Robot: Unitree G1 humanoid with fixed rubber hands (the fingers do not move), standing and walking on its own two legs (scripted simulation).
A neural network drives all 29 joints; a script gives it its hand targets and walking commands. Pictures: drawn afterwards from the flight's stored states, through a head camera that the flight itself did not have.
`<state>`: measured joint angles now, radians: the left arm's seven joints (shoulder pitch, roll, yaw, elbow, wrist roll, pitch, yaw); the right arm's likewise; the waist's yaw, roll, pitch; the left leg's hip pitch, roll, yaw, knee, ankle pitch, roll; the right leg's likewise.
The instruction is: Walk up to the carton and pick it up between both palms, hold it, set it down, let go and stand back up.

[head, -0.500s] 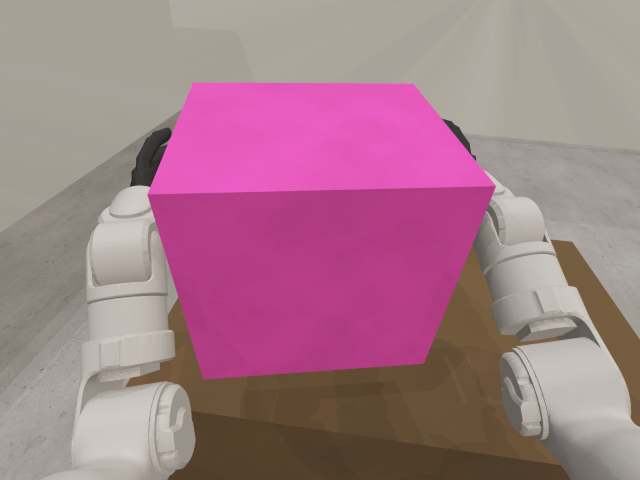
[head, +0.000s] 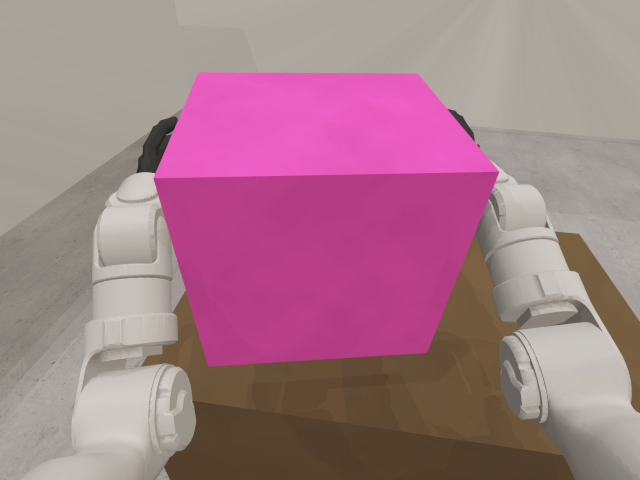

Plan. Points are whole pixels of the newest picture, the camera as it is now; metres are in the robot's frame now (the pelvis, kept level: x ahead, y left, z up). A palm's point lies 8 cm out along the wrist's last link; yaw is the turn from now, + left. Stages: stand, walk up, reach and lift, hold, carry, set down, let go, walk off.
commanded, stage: hold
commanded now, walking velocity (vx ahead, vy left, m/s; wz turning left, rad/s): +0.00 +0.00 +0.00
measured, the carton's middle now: (315, 216) +0.35 +0.00 +0.22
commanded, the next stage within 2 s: set down in 0.86 s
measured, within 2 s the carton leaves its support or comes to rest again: neither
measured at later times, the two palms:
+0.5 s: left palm (157, 185) +0.37 +0.18 +0.25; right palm (459, 167) +0.37 -0.18 +0.27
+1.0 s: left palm (153, 183) +0.36 +0.18 +0.26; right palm (459, 166) +0.37 -0.18 +0.27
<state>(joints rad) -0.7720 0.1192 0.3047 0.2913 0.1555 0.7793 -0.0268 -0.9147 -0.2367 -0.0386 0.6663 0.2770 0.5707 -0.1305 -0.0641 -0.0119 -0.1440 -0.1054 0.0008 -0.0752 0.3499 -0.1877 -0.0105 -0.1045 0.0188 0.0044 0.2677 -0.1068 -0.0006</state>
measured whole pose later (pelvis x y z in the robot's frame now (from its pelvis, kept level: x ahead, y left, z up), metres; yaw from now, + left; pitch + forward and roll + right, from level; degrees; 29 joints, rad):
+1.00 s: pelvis +0.01 +0.00 +0.00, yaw +1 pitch -5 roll -1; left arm -0.72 0.10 0.31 0.21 0.17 0.75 -0.03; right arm -0.87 -0.21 -0.05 0.63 0.29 0.52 -0.13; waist -0.09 -0.03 -0.13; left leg -0.07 0.00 -0.09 0.34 -0.20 -0.01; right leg -0.06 0.02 0.00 0.26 -0.12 0.00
